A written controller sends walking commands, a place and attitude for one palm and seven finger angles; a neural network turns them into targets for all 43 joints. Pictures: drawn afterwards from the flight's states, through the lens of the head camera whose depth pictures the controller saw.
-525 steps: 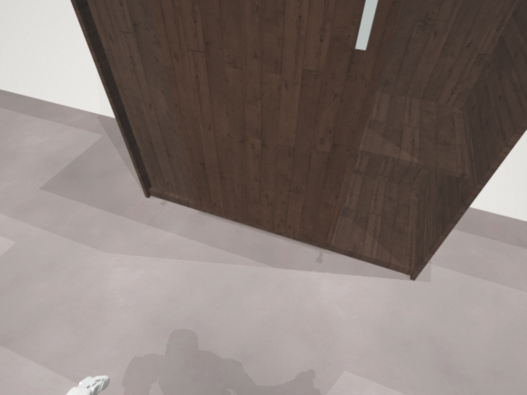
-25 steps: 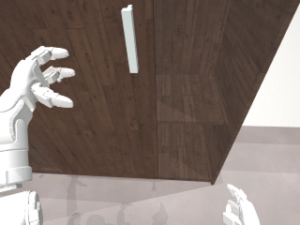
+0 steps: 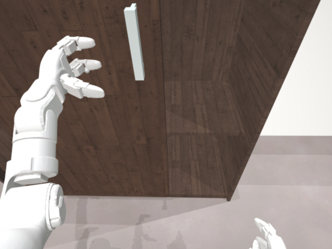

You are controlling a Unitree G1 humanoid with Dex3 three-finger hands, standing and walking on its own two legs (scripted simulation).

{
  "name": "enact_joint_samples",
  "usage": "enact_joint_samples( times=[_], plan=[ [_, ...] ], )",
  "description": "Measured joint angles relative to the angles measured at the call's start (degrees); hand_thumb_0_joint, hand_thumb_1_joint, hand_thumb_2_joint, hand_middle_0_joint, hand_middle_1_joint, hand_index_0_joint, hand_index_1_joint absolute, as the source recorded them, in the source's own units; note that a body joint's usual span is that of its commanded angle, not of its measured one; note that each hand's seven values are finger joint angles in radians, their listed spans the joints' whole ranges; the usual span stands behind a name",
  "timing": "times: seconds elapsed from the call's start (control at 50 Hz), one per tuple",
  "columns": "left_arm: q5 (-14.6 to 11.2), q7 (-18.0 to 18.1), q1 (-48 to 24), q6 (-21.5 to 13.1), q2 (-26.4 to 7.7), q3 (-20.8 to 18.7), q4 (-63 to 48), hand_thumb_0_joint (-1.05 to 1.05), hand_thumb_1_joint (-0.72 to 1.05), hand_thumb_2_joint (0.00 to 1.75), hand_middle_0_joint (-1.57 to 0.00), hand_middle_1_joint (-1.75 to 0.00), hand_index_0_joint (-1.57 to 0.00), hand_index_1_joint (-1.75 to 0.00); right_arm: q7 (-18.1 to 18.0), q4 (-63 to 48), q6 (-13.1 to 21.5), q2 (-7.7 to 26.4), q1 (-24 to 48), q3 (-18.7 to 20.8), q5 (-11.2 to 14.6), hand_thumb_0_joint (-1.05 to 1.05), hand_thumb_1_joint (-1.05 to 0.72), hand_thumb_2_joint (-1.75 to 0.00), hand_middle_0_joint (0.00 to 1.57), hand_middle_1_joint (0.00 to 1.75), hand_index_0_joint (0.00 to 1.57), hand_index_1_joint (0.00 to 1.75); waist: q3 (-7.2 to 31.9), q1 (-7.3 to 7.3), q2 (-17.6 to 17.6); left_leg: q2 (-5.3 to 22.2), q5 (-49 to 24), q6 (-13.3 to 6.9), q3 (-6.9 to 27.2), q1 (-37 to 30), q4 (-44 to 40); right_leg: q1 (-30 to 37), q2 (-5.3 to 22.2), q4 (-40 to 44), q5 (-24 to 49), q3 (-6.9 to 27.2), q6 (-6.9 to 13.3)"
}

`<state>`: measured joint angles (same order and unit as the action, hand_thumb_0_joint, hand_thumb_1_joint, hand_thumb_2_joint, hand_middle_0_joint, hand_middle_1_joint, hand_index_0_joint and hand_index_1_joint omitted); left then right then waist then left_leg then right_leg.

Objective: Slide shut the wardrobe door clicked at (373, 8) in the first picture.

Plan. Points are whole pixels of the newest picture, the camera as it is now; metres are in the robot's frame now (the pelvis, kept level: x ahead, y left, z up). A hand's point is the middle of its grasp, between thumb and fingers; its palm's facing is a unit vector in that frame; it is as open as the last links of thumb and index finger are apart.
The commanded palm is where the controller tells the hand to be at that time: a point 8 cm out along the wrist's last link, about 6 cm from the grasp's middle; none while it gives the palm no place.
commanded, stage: move the hooked fingers beside the handle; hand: left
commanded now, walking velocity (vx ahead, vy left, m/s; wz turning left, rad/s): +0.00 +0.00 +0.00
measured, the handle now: (137, 43) +0.55 +0.11 +0.25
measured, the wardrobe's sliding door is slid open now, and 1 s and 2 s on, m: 0.36 0.36 0.36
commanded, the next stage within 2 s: feel for the door with the fingertips in 1.86 s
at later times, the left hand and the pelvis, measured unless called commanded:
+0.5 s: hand (108, 57) +0.48 +0.16 +0.25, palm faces +0.04 -1.00 -0.02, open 14.0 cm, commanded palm +0.46 +0.21 +0.25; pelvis +0.00 +0.00 +0.00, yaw -1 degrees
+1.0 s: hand (104, 58) +0.47 +0.17 +0.26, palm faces +0.04 -1.00 -0.02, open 14.0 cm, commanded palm +0.45 +0.22 +0.25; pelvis +0.00 +0.01 +0.00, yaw -1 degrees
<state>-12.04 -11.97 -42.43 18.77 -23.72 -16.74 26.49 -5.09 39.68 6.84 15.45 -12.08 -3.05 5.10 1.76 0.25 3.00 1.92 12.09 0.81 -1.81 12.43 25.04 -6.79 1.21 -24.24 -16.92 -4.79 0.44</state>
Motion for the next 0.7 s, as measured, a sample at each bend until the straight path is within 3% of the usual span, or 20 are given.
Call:
enact_joint_samples(
  times=[0.12,0.24,0.46,0.56,0.7],
  plan=[
    [1.3,2.4,-4.6,-1.0,0.8,1.4,5.6,-0.01,-0.50,0.30,-0.30,-1.20,-0.31,-1.20,0.0,0.8,0.0,0.2,-0.8,0.7,-0.3,0.01,-0.91,-0.90,0.20,0.30,0.20,0.30,-0.3,-1.02,0.1,0.1,-0.1,0.0,-0.2,0.9,0.1,-1.0,-0.1,-0.1,0.2,0.2,0.0],
    [2.2,3.9,-7.9,-3.6,1.6,0.3,10.4,-0.01,-0.50,0.30,-0.30,-1.20,-0.31,-1.20,0.4,1.3,-0.1,0.1,-2.3,1.1,-0.8,0.01,-0.91,-0.90,0.20,0.30,0.20,0.30,0.1,-2.08,0.0,0.3,-0.1,0.0,-0.8,1.2,-0.3,-1.8,-0.2,-0.1,0.3,0.9,0.0],
    [4.4,3.9,-13.4,-6.9,-1.2,-0.7,20.9,-0.01,-0.50,0.30,-0.30,-1.20,-0.31,-1.20,0.8,2.0,-0.3,0.4,-5.8,2.1,-1.0,0.01,-0.91,-0.90,0.20,0.30,0.20,0.30,0.3,-3.19,-0.3,0.8,0.3,0.0,-1.2,2.9,0.3,-3.3,-0.7,0.0,0.4,1.3,0.1],
    [4.4,4.0,-15.2,-9.0,-0.3,0.2,21.6,-0.01,-0.50,0.30,-0.30,-1.20,-0.30,-1.20,0.9,2.7,0.5,0.7,-7.1,2.7,-1.4,0.01,-0.91,-0.90,0.20,0.30,0.20,0.30,0.1,-3.31,-0.3,0.8,0.4,-0.1,-1.1,3.8,0.7,-4.0,-0.7,0.2,0.6,1.3,0.0],
    [4.5,4.4,-13.9,-9.2,0.4,-2.6,21.8,-0.01,-0.50,0.30,-0.30,-1.20,-0.31,-1.20,1.6,2.3,-0.1,0.6,-7.7,2.7,-1.6,0.01,-0.91,-0.90,0.20,0.30,0.20,0.30,1.7,-3.97,0.0,0.8,0.7,-0.3,-2.4,3.3,0.1,-4.2,-0.6,0.3,0.5,2.5,-0.3]
  ],
)
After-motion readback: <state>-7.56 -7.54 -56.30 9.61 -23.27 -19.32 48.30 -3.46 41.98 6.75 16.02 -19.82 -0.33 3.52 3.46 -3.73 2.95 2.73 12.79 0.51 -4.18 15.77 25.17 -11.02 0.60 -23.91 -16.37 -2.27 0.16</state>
